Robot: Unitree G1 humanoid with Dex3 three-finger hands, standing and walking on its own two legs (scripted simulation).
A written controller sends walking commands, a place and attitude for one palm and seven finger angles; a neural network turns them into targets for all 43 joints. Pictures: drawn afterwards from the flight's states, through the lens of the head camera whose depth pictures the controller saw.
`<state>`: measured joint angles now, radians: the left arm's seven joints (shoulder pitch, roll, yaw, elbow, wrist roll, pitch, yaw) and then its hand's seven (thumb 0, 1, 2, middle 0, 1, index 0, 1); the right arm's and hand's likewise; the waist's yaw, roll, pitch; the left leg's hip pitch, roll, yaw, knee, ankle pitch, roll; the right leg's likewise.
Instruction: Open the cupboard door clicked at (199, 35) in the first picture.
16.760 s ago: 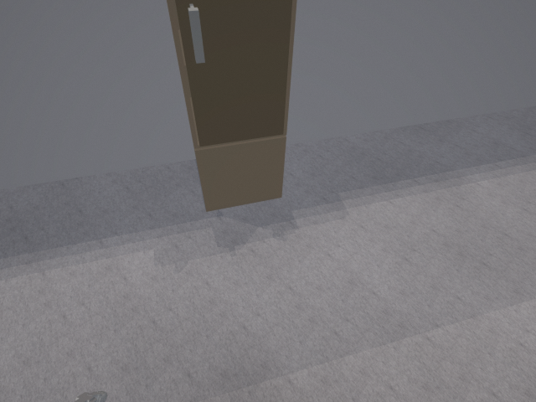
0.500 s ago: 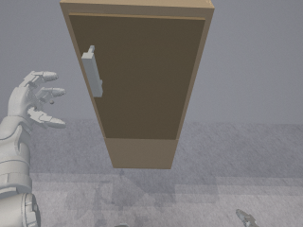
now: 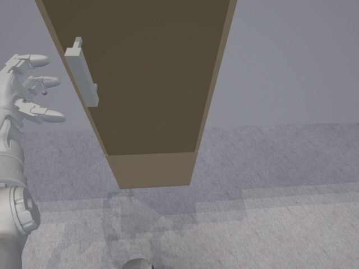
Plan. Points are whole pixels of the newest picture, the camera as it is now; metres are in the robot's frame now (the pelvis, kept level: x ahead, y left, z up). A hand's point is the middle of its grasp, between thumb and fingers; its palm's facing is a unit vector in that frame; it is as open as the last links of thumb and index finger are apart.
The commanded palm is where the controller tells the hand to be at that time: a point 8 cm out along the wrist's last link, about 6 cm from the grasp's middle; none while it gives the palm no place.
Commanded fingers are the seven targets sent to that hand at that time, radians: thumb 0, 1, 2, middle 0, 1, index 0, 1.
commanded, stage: move the hooked fingers beside the handle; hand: left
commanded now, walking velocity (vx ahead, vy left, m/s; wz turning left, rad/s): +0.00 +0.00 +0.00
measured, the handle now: (85, 73) +0.53 +0.21 +0.12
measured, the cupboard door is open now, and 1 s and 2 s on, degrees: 0 0 0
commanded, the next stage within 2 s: slide the fingers in behind the handle in 1.32 s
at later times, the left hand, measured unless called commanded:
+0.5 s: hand (44, 89) +0.47 +0.28 +0.13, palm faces +0.08 -1.00 +0.03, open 14.0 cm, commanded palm +0.44 +0.32 +0.13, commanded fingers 0.00 -0.50 0.30 -0.30 -1.20 -0.30 -1.20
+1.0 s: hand (46, 89) +0.46 +0.27 +0.13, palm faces +0.08 -1.00 +0.02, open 14.0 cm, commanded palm +0.45 +0.32 +0.12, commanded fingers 0.00 -0.50 0.30 -0.30 -1.20 -0.30 -1.20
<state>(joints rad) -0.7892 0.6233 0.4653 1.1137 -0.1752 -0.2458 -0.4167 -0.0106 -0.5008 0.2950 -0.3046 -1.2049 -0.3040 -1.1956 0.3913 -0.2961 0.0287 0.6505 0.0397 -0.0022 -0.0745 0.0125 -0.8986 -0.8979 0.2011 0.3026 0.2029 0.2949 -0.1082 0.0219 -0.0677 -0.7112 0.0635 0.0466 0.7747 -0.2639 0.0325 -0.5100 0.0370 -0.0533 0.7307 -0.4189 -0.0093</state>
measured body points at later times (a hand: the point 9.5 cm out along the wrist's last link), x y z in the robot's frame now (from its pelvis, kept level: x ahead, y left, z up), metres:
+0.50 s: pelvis +0.02 +0.00 +0.00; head +0.09 +0.02 +0.44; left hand +0.46 +0.33 +0.13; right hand +0.04 -0.28 -0.11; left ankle +0.07 +0.10 -0.71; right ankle -0.04 -0.12 -0.71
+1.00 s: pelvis +0.00 -0.01 -0.01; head +0.07 +0.01 +0.44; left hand +0.45 +0.32 +0.13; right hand +0.05 -0.29 -0.11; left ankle +0.07 +0.10 -0.71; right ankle -0.04 -0.12 -0.71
